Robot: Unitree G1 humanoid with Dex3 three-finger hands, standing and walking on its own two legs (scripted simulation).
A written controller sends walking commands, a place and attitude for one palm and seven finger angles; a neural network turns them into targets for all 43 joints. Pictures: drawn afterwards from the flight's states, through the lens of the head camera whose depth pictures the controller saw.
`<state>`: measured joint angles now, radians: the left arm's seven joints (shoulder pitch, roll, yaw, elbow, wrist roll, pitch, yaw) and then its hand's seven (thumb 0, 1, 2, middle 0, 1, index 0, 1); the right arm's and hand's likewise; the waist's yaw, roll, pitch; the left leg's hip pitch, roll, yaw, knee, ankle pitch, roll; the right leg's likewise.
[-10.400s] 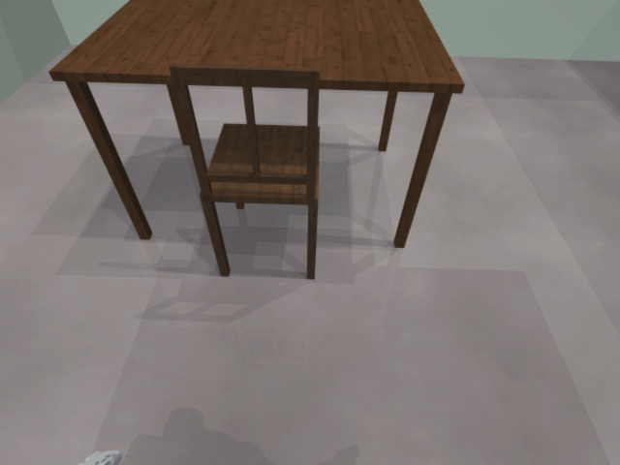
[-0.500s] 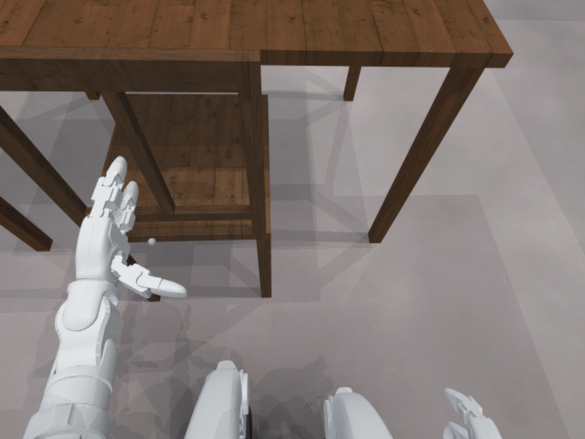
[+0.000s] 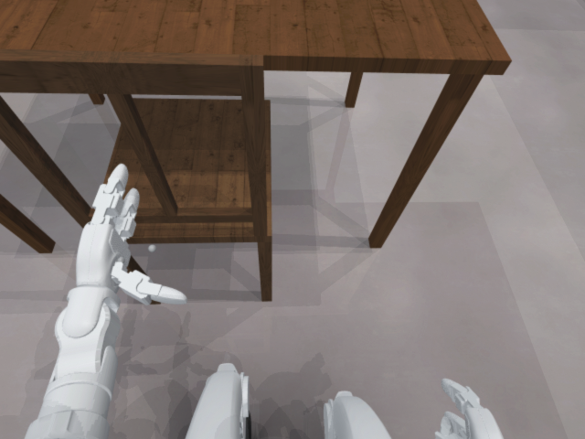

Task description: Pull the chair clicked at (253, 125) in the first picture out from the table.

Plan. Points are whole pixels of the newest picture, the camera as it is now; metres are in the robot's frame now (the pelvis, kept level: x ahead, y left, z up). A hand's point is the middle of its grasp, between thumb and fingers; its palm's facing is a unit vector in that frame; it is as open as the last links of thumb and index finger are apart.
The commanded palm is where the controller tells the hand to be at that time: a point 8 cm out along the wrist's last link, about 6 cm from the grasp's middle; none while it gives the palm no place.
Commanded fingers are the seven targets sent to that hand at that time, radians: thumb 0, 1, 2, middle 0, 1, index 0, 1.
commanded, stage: push the fingers through the gap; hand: left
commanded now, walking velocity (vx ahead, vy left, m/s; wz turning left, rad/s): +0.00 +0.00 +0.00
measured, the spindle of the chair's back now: (150, 163) +0.51 +0.24 +0.02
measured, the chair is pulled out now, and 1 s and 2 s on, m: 0.00 0.00 0.00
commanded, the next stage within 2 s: hook a spindle and tug to test in 1.64 s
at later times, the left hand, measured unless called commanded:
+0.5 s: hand (156, 221) +0.40 +0.20 +0.03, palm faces +0.05 -1.00 -0.04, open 17.0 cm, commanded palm +0.38 +0.25 +0.03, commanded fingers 0.00 -0.50 0.30 -0.06 -0.08 -0.06 -0.08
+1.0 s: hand (157, 194) +0.44 +0.21 +0.03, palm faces +0.06 -1.00 -0.04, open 16.9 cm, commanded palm +0.42 +0.25 +0.03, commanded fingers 0.00 -0.50 0.30 -0.06 -0.08 -0.06 -0.08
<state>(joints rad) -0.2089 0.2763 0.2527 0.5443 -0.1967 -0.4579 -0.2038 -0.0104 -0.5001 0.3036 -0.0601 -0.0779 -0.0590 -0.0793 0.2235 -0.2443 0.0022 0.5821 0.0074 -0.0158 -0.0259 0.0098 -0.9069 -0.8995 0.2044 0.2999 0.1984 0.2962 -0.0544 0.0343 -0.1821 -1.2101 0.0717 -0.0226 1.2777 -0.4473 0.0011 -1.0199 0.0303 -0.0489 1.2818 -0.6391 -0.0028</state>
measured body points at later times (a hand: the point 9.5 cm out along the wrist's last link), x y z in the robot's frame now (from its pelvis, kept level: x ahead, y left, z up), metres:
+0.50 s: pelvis +0.00 +0.01 +0.00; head +0.11 +0.02 +0.43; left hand +0.39 +0.26 +0.03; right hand +0.10 -0.25 -0.11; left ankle +0.08 +0.12 -0.62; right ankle -0.01 -0.12 -0.62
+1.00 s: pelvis +0.00 +0.01 -0.01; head +0.12 +0.03 +0.42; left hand +0.43 +0.26 +0.04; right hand +0.07 -0.26 -0.12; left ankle +0.08 +0.12 -0.62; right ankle -0.01 -0.12 -0.62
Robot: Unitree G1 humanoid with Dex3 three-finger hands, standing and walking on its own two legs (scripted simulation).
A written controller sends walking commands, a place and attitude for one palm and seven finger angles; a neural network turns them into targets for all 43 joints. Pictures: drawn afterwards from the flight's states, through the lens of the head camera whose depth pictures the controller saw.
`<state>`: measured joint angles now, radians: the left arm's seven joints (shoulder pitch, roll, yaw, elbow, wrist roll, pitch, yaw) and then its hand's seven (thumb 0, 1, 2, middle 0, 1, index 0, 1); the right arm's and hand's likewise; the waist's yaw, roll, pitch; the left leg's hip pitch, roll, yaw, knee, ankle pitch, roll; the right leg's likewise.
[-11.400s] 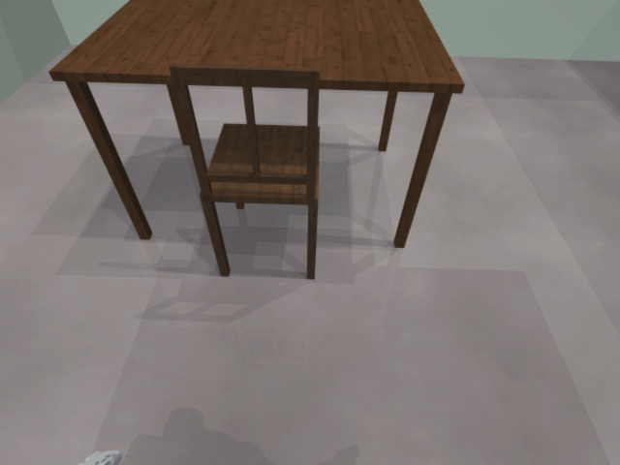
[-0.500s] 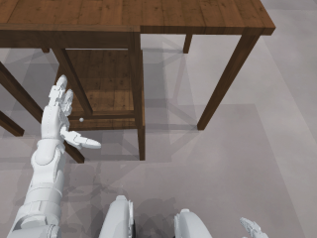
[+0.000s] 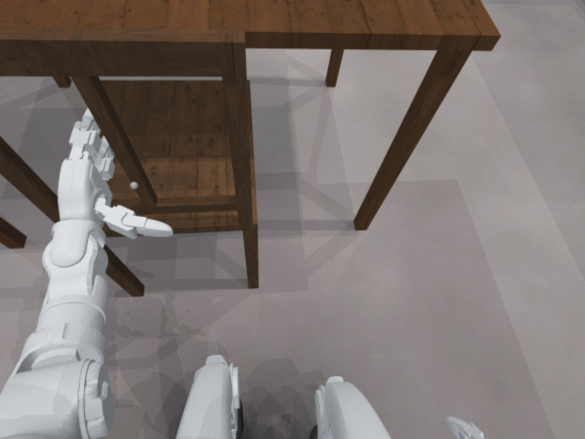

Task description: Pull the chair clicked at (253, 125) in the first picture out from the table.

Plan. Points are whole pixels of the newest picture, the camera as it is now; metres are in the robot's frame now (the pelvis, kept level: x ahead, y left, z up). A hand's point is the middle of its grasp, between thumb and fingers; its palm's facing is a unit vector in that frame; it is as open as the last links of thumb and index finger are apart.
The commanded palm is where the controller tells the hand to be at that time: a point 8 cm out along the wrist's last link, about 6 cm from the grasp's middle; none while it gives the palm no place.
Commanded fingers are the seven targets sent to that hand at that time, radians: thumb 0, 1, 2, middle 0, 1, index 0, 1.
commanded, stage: push the fingers through the gap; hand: left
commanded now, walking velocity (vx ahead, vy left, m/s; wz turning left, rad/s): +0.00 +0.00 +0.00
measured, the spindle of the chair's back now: (124, 152) +0.51 +0.24 +0.02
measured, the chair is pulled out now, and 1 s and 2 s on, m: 0.00 0.00 0.00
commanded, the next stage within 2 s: hook a spindle and tug to test in 0.64 s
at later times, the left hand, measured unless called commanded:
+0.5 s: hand (138, 165) +0.47 +0.21 +0.04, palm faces +0.08 -1.00 -0.04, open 16.9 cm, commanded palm +0.45 +0.25 +0.04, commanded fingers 0.00 -0.50 0.30 -0.06 -0.08 -0.06 -0.08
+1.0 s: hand (134, 168) +0.47 +0.22 +0.04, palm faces +0.08 -1.00 -0.03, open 16.2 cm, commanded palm +0.45 +0.25 +0.04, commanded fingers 0.00 -0.50 0.30 -0.31 -0.85 -0.31 -0.85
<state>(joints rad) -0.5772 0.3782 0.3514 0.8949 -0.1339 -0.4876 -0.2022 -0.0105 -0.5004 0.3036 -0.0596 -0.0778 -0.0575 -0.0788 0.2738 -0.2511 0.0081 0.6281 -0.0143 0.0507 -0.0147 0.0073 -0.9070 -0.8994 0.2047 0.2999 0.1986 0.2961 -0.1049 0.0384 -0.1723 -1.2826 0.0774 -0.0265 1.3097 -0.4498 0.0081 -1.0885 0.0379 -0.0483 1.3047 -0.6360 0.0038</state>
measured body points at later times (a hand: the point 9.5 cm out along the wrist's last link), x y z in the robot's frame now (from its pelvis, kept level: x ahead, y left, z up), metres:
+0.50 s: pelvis +0.00 +0.01 +0.00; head +0.14 +0.03 +0.42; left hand +0.46 +0.27 +0.04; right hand +0.04 -0.26 -0.12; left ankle +0.08 +0.12 -0.61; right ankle -0.01 -0.13 -0.61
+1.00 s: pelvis +0.00 +0.01 +0.00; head +0.14 +0.04 +0.42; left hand +0.46 +0.27 +0.04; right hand +0.07 -0.26 -0.12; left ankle +0.08 +0.12 -0.61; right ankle -0.01 -0.13 -0.61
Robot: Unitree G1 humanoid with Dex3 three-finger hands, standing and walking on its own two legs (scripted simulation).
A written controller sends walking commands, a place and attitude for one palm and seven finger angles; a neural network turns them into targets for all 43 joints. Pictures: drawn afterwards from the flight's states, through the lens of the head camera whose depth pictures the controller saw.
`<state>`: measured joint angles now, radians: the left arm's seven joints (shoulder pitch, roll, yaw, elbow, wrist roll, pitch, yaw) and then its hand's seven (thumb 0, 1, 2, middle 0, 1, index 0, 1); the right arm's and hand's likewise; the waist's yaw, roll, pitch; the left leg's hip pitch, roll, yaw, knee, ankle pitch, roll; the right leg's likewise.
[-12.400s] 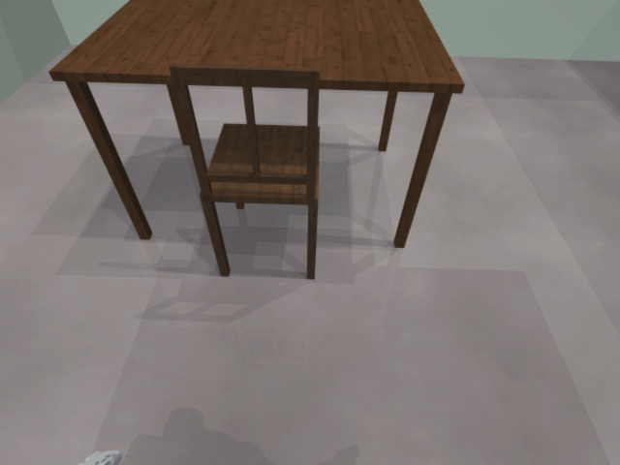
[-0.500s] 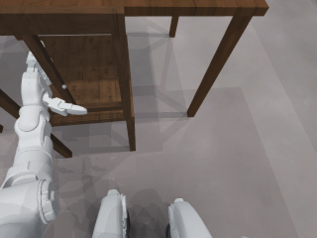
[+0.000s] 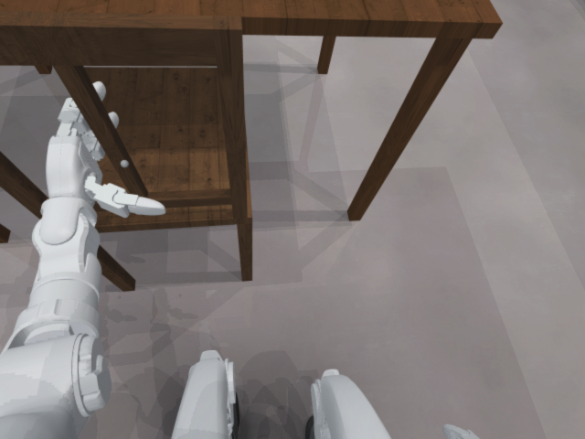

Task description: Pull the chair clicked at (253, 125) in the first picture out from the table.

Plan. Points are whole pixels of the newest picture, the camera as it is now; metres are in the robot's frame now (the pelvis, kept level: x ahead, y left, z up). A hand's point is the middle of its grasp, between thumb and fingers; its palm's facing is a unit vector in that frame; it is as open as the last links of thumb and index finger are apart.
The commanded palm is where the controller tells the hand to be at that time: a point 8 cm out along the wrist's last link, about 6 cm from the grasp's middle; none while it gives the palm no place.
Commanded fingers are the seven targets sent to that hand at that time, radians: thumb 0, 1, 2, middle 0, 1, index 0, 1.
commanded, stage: hook a spindle and tug to test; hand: left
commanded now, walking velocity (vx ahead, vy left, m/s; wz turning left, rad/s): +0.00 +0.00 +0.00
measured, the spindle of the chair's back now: (113, 145) +0.50 +0.24 +0.03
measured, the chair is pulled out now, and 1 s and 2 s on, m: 0.00 0.00 0.09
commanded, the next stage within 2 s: step backward, pulling the chair out in 1.24 s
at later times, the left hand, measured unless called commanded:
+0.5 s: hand (124, 158) +0.47 +0.22 +0.04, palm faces +0.10 -0.99 -0.02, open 7.7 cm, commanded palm +0.45 +0.24 +0.04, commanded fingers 0.00 0.84 0.88 -0.50 -1.45 -0.50 -1.45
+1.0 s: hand (126, 160) +0.47 +0.21 +0.04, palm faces +0.10 -0.99 -0.01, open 5.3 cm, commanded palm +0.42 +0.24 +0.04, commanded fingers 0.00 0.90 0.90 -0.50 -1.45 -0.50 -1.45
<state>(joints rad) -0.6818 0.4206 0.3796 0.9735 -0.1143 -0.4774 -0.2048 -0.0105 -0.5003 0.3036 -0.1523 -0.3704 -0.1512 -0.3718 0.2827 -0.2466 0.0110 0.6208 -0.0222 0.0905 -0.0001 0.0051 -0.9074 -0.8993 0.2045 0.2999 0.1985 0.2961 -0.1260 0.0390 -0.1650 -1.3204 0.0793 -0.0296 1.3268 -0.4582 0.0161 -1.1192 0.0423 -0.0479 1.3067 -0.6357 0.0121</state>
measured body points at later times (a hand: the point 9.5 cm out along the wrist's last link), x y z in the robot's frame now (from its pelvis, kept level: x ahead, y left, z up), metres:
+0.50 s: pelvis +0.00 +0.00 +0.00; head +0.14 +0.03 +0.43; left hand +0.46 +0.27 +0.04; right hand +0.05 -0.27 -0.12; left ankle +0.08 +0.11 -0.61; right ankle -0.01 -0.13 -0.61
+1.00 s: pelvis +0.02 +0.01 +0.01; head +0.16 +0.03 +0.44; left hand +0.46 +0.27 +0.04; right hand +0.09 -0.25 -0.10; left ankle +0.08 +0.11 -0.61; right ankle -0.01 -0.13 -0.61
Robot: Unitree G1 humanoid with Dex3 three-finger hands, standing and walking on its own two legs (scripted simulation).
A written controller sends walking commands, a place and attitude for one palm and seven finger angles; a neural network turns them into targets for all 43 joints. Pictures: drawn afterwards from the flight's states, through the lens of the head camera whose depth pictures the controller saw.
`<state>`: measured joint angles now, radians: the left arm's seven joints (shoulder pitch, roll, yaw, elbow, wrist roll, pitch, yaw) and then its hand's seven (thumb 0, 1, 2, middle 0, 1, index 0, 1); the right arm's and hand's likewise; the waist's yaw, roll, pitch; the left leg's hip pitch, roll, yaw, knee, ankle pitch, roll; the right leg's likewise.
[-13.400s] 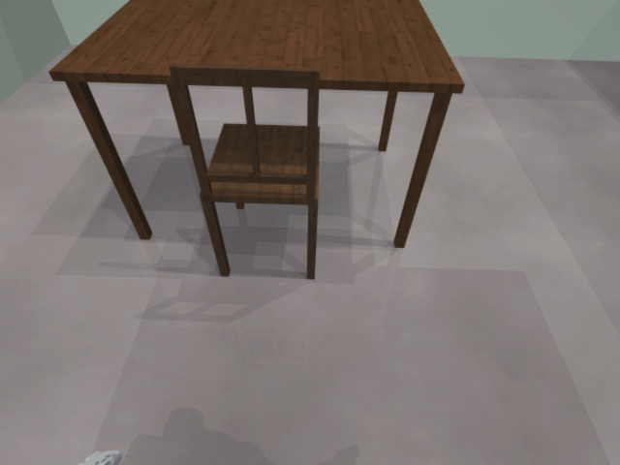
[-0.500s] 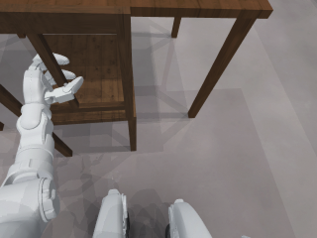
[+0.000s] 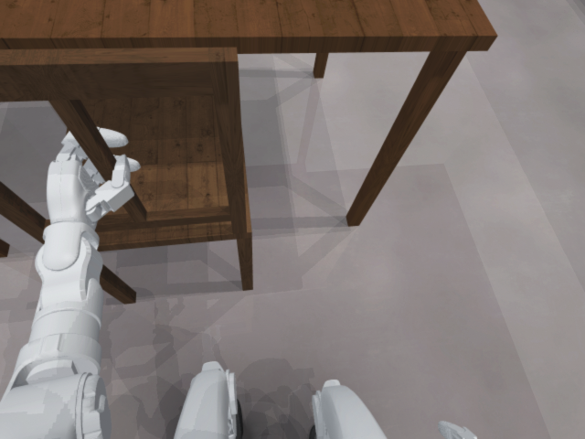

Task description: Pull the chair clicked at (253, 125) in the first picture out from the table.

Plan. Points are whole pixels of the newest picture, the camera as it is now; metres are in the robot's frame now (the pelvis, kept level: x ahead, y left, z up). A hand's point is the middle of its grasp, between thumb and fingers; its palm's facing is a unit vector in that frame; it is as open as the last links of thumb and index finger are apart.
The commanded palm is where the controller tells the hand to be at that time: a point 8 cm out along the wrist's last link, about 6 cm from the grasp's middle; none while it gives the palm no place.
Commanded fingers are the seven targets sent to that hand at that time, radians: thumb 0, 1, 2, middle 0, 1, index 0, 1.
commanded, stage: hook a spindle and tug to test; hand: left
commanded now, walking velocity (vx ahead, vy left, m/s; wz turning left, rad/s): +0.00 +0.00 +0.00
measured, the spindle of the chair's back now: (110, 171) +0.47 +0.24 +0.01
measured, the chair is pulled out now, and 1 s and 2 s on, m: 0.00 0.09 0.18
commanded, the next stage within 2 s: step backward, pulling the chair out in 0.24 s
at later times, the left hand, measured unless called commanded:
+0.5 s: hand (127, 194) +0.42 +0.20 +0.04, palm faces +0.18 -0.98 -0.12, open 5.5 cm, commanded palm +0.39 +0.24 +0.03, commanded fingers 0.00 0.90 0.90 -0.50 -1.45 -0.50 -1.45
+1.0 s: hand (154, 230) +0.37 +0.16 +0.05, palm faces +0.12 -0.98 -0.16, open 5.1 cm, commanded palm +0.34 +0.20 +0.04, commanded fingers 0.00 0.90 0.90 -0.50 -1.45 -0.50 -1.45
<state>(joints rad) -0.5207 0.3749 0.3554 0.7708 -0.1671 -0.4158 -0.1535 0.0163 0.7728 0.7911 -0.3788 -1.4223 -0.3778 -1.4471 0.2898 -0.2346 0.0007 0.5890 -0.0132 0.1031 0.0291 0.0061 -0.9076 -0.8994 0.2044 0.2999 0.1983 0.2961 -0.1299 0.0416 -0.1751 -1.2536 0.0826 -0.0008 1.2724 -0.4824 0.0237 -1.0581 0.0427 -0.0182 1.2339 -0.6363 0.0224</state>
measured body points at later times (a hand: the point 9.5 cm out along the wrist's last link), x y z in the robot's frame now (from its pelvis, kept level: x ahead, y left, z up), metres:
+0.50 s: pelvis +0.03 +0.01 +0.06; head +0.14 +0.02 +0.49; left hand +0.41 +0.25 +0.05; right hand +0.14 -0.24 -0.07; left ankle +0.05 +0.10 -0.62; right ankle -0.03 -0.14 -0.62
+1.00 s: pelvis +0.00 -0.01 +0.11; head +0.11 -0.01 +0.54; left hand +0.36 +0.21 +0.06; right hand +0.07 -0.27 -0.03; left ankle +0.05 +0.11 -0.62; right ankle -0.03 -0.14 -0.62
